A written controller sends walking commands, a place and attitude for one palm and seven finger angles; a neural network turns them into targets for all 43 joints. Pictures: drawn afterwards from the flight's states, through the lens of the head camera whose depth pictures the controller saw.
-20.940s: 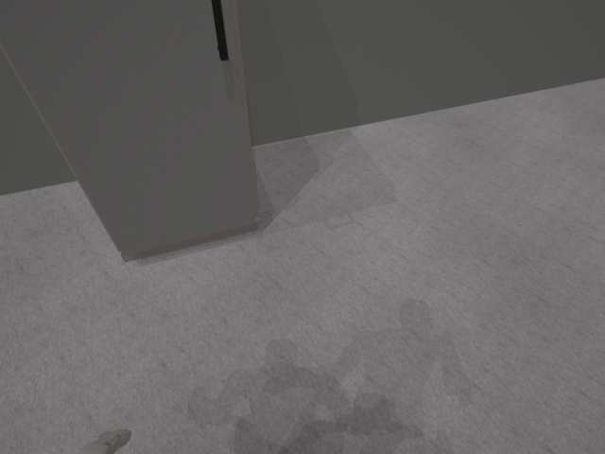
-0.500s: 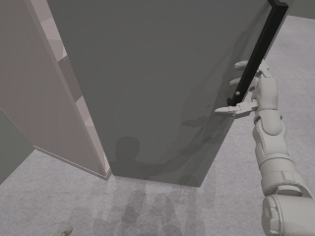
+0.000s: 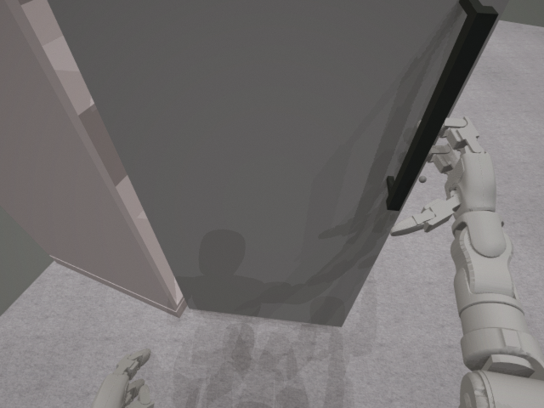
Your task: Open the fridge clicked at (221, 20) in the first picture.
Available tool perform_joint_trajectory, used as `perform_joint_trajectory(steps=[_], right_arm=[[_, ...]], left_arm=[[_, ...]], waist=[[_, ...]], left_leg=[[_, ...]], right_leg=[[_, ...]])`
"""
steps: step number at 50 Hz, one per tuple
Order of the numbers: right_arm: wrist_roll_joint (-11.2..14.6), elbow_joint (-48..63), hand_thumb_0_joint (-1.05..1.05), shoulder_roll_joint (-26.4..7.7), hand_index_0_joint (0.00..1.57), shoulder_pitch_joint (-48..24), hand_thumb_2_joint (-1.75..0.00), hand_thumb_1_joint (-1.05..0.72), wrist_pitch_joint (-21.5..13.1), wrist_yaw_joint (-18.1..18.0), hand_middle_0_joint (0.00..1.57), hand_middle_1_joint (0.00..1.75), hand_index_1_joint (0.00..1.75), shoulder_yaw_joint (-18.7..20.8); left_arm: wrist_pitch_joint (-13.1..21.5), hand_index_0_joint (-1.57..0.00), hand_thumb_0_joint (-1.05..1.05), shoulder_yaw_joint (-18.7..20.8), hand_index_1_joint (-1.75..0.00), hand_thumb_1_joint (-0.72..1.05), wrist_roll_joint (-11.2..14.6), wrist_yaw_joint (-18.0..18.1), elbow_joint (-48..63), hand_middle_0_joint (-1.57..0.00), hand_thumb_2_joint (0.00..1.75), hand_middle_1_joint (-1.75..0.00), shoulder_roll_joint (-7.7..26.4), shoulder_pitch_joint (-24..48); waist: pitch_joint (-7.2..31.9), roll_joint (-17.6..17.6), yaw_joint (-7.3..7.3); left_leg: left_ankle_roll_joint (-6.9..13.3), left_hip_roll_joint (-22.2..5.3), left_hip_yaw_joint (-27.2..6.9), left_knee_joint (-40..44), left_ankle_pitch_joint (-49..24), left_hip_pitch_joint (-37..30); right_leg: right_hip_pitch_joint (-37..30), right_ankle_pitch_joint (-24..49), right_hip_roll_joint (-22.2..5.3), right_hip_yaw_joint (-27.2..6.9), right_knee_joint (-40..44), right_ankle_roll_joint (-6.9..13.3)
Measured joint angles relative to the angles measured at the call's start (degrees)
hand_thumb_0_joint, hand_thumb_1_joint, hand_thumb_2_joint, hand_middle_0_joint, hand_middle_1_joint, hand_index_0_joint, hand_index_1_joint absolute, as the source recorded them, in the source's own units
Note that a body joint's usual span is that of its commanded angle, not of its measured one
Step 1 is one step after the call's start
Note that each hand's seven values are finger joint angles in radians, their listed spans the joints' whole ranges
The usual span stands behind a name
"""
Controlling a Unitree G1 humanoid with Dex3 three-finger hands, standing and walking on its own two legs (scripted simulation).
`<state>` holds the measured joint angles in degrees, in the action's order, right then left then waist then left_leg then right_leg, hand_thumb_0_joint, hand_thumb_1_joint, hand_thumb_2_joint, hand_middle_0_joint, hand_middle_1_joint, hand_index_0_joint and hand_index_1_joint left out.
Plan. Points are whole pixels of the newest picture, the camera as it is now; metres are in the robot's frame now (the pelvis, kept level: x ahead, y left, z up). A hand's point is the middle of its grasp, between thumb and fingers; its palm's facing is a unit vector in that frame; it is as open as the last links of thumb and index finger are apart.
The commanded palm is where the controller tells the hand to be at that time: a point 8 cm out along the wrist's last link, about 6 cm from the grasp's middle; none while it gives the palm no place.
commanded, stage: slip the hand off the handle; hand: right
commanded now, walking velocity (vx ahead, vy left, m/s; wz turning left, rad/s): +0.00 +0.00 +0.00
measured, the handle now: (423, 123) +0.45 -0.16 +0.21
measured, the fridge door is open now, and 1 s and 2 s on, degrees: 74 74 74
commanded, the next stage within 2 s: draw the hand back to the body in 1.18 s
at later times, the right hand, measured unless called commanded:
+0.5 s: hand (466, 194) +0.38 -0.22 +0.15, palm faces +0.03 +0.99 -0.15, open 14.7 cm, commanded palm +0.34 -0.27 +0.15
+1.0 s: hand (485, 262) +0.28 -0.21 +0.15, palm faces +0.07 +0.98 -0.16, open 14.7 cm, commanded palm +0.25 -0.26 +0.15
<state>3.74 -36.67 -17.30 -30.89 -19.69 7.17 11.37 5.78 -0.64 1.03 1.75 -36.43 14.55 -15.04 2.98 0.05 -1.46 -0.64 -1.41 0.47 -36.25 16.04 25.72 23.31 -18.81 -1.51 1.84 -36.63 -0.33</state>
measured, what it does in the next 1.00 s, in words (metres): stands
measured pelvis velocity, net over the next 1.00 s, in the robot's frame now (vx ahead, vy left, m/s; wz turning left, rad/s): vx -0.01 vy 0.01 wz -0.03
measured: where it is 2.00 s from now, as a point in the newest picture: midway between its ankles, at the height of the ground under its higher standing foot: outside the picture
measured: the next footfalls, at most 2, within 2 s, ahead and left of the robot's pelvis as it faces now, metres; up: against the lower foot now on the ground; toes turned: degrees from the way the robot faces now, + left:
none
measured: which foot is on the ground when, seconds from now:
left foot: down 0.00-1.00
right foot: down 0.00-1.00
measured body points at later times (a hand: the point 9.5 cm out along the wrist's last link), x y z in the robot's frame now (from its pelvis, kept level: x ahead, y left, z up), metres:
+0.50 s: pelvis +0.01 -0.02 +0.00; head +0.03 -0.02 +0.45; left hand +0.12 +0.24 -0.11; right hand +0.38 -0.28 +0.16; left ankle +0.02 +0.13 -0.72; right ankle +0.00 -0.12 -0.72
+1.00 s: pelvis -0.01 +0.01 +0.00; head -0.02 +0.02 +0.44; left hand +0.19 +0.23 -0.07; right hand +0.27 -0.27 +0.16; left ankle +0.02 +0.13 -0.72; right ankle +0.00 -0.12 -0.72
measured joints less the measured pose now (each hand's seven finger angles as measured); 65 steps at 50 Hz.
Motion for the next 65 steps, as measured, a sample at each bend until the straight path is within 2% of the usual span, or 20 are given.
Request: perform_joint_trajectory(steps=[10, 20, 27, 34, 40, 45, 50, 56, 61, 65], right_arm=[[0.56, 1.26, -0.01, -1.96, 0.25, 1.55, -0.20, 0.55, 1.42, 2.27, 0.36, 1.19, 1.15, 1.96], [2.63, 1.95, -0.01, -4.62, 0.25, 3.12, -0.20, 0.55, 1.97, 5.29, 0.28, 1.16, 1.15, 4.27], [5.20, 9.86, -0.01, -2.23, 0.25, 9.99, -0.20, 0.55, 2.63, 7.26, 0.26, 1.15, 1.15, 3.30], [4.93, 18.77, -0.01, 0.21, 0.25, 18.43, -0.20, 0.55, 4.44, 4.92, 0.26, 1.15, 1.15, 2.26], [5.04, 22.50, -0.01, -0.49, 0.25, 21.18, -0.20, 0.55, 5.00, 4.25, 0.26, 1.15, 1.15, 2.48], [6.50, 24.03, -0.01, -1.05, 0.25, 22.01, -0.20, 0.55, 5.51, 6.19, 0.26, 1.15, 1.15, 2.41], [8.35, 26.58, -0.01, -1.22, 0.25, 26.11, -0.20, 0.55, 6.76, 8.58, 0.26, 1.15, 1.15, 3.26], [9.57, 31.02, -0.01, -1.08, 0.25, 31.55, -0.20, 0.55, 6.97, 9.13, 0.26, 1.15, 1.15, 4.62], [9.53, 31.23, -0.01, -1.47, 0.25, 30.05, -0.20, 0.56, 6.11, 8.94, 0.26, 1.15, 1.15, 4.44], [9.31, 29.69, -0.01, -1.94, 0.25, 27.11, -0.20, 0.56, 6.68, 9.18, 0.26, 1.15, 1.15, 3.70]], left_arm=[[-1.46, -0.21, 0.01, -0.61, -0.30, 0.90, 0.08, 0.40, 0.92, -0.20, 0.90, -0.30, -0.50, -0.87], [-2.09, -0.21, 0.01, -0.77, -0.30, 0.90, 0.33, 0.78, 0.26, -0.20, 0.90, -0.30, -0.25, -3.30], [-1.68, -0.21, 0.01, -0.38, -0.30, 0.90, 0.34, 0.13, 1.13, -0.20, 0.90, -0.30, 0.35, -4.27], [-0.90, -0.21, 0.01, -0.73, -0.30, 0.90, 0.38, -0.02, 2.86, -0.20, 0.90, -0.30, 0.08, -2.31], [0.32, -0.21, 0.01, -1.51, -0.30, 0.90, 0.40, 0.92, 3.35, -0.20, 0.90, -0.30, -0.19, 0.70], [1.42, -0.21, 0.01, -1.94, -0.30, 0.90, 0.54, 1.76, 3.22, -0.20, 0.90, -0.30, -0.03, 2.11], [1.97, -0.21, 0.01, -2.15, -0.30, 0.90, 0.58, 1.91, 3.70, -0.20, 0.90, -0.30, 0.17, 1.98], [2.85, -0.21, 0.01, -2.02, -0.30, 0.90, 0.44, 2.17, 3.80, -0.20, 0.90, -0.30, 0.56, 1.08], [4.00, -0.21, 0.01, -2.21, -0.30, 0.90, 0.59, 3.06, 2.44, -0.20, 0.90, -0.30, 0.91, 1.03], [4.84, -0.21, 0.01, -2.39, -0.30, 0.90, 0.71, 3.68, 1.63, -0.20, 0.90, -0.30, 0.89, 1.41]], waist=[[0.51, -0.18, 0.12], [0.78, 0.37, 0.33], [1.67, 1.08, 0.87], [1.33, 1.20, 1.66], [0.46, 1.17, 2.67], [0.41, 1.44, 3.35], [0.91, 1.62, 3.50], [0.39, 1.66, 3.84], [-0.60, 1.66, 4.16], [-1.03, 1.87, 3.76]], left_leg=[[-0.66, -0.29, 0.00, -0.66, 0.96, -0.07], [-0.96, -0.42, 0.28, -1.25, 1.39, 0.05], [-1.00, -0.38, -0.10, -1.48, 1.59, -0.64], [-0.73, -0.35, 0.10, -2.32, 2.02, -2.08], [-0.12, -0.17, 1.07, -2.57, 1.79, -2.68], [0.32, -0.03, 1.92, -2.49, 1.62, -3.16], [0.62, 0.14, 2.02, -2.63, 1.77, -3.65], [0.86, 0.28, 2.32, -3.26, 2.22, -4.21], [0.92, 0.23, 3.24, -3.70, 2.34, -3.98], [0.85, 0.16, 3.33, -3.79, 2.13, -3.25]], right_leg=[[0.53, -1.59, 0.26, -0.04, -1.84, 0.61], [1.21, -2.41, 0.36, -0.36, -3.35, 0.92], [0.29, -2.70, 0.34, 0.00, -3.45, 0.95], [-1.37, -2.66, 0.30, -0.23, -3.60, 0.66], [-1.70, -2.00, 0.09, -1.22, -3.70, 0.10], [-1.88, -1.54, -0.06, -2.09, -3.62, -0.36], [-2.59, -1.41, -0.23, -2.19, -3.29, -0.70], [-3.10, -1.71, -0.39, -2.51, -3.83, -0.96], [-2.18, -1.82, -0.35, -3.49, -4.94, -1.06], [-1.28, -1.75, -0.27, -3.61, -5.32, -0.97]])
